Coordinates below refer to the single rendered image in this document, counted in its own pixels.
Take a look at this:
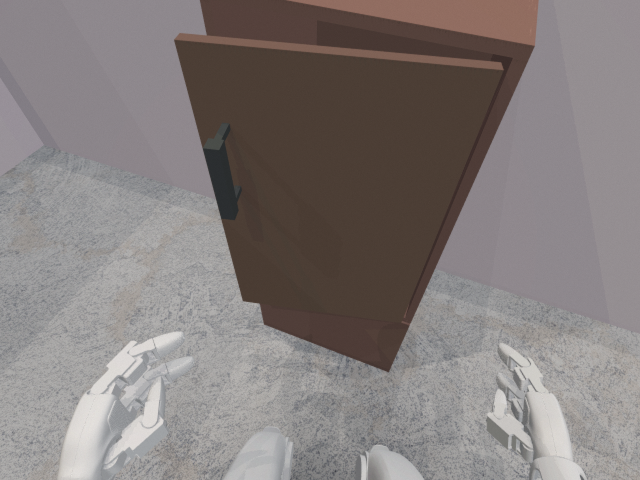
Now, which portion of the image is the cupboard door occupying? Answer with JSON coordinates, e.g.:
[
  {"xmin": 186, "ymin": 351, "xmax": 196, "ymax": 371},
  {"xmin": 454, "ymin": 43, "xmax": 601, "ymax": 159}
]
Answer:
[{"xmin": 174, "ymin": 33, "xmax": 504, "ymax": 323}]

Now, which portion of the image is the robot left hand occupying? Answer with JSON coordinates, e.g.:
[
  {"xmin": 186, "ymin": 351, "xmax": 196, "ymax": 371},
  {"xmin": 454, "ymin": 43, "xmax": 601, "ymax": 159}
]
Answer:
[{"xmin": 57, "ymin": 331, "xmax": 195, "ymax": 480}]

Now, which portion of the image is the right robot shin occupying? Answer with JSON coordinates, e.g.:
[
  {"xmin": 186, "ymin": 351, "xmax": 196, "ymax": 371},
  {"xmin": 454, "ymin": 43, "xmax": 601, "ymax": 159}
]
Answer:
[{"xmin": 369, "ymin": 445, "xmax": 389, "ymax": 453}]

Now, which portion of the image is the right robot forearm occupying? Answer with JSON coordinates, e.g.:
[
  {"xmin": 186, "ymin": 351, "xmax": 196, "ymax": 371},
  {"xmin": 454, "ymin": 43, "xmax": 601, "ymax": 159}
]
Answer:
[{"xmin": 529, "ymin": 456, "xmax": 587, "ymax": 480}]

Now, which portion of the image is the handle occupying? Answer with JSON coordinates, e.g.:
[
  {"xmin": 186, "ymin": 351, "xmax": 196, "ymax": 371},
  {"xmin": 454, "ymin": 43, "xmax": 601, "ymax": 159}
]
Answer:
[{"xmin": 203, "ymin": 123, "xmax": 242, "ymax": 220}]

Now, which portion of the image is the right robot thigh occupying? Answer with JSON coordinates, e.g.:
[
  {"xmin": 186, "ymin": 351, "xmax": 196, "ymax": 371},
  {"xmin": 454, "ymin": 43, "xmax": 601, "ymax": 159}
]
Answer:
[{"xmin": 355, "ymin": 449, "xmax": 424, "ymax": 480}]

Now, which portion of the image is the robot right hand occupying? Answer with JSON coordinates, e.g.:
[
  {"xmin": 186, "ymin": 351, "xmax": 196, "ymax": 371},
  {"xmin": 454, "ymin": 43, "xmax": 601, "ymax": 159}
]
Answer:
[{"xmin": 487, "ymin": 343, "xmax": 573, "ymax": 467}]

